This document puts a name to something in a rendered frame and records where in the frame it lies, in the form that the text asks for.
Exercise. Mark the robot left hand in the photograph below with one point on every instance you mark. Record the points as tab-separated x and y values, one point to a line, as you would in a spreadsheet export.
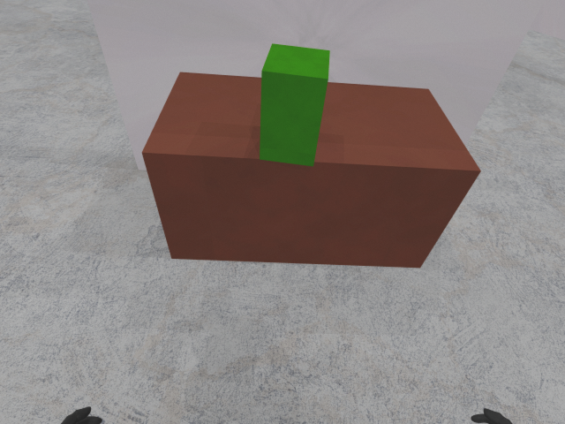
80	416

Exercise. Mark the pedestal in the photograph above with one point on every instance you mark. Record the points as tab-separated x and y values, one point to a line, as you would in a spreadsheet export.
389	173

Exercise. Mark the carton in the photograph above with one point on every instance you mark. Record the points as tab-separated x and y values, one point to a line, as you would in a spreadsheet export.
293	88

